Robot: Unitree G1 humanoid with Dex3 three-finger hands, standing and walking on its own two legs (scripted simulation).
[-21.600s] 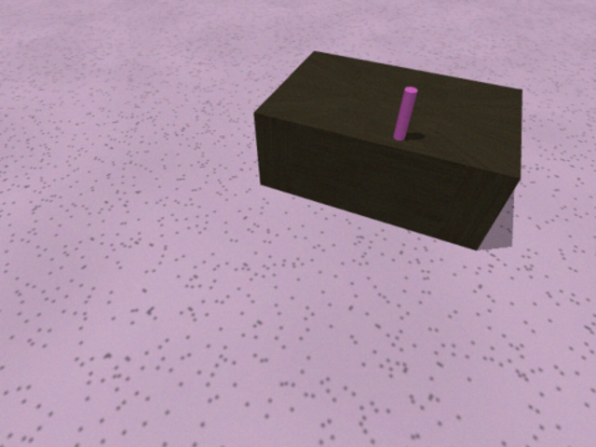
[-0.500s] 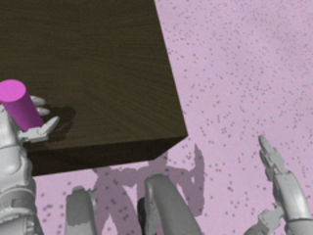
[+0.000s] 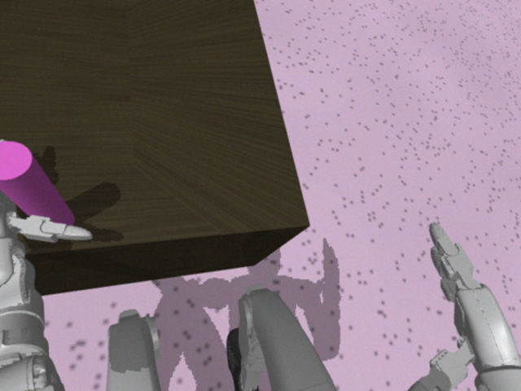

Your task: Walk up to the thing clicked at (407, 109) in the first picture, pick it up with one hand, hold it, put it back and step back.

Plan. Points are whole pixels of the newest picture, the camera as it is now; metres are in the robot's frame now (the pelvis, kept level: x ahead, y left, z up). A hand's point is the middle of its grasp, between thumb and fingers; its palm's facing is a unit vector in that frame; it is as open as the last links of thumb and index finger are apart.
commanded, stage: withdraw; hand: left
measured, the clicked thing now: (37, 197) +0.43 +0.22 -0.04
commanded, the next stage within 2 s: rise in 0.12 s
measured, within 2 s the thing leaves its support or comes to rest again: neither
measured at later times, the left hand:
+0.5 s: hand out of the picture +0.41 +0.35 +0.08, palm faces +0.36 -0.87 -0.34, open 17.2 cm
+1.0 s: hand out of the picture +0.30 +0.26 +0.10, palm faces +0.22 -0.93 -0.30, open 17.2 cm
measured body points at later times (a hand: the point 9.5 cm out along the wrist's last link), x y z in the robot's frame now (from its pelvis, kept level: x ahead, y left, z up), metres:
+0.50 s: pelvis +0.02 +0.01 +0.10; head +0.13 +0.06 +0.53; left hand +0.39 +0.39 +0.10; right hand +0.17 -0.25 +0.11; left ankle +0.05 +0.12 -0.53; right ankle +0.07 -0.13 -0.53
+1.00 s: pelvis +0.05 +0.01 +0.16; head +0.09 +0.03 +0.61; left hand +0.28 +0.30 +0.12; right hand +0.22 -0.21 +0.12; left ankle +0.05 +0.12 -0.53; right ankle +0.07 -0.13 -0.53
